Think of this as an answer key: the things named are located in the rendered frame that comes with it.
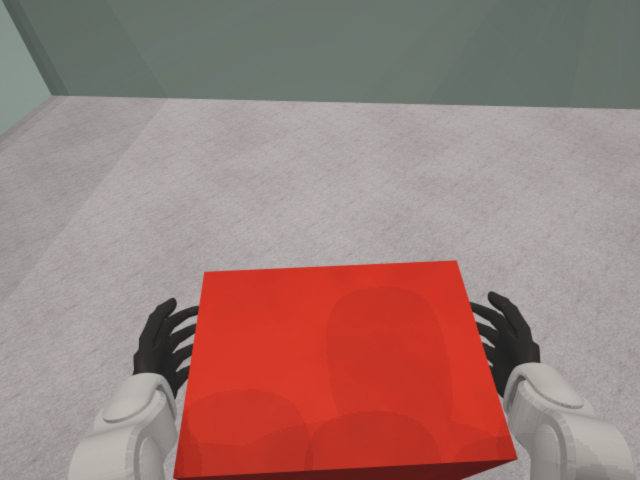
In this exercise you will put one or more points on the carton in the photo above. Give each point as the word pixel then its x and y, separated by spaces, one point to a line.
pixel 353 372

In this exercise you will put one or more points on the left robot hand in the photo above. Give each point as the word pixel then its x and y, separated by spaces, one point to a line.
pixel 156 345

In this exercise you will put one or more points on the right robot hand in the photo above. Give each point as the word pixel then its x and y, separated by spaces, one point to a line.
pixel 513 343

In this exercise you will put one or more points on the right robot forearm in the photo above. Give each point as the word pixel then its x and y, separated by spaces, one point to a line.
pixel 560 429

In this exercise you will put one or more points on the left robot forearm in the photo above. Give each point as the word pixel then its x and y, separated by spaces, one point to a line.
pixel 131 436

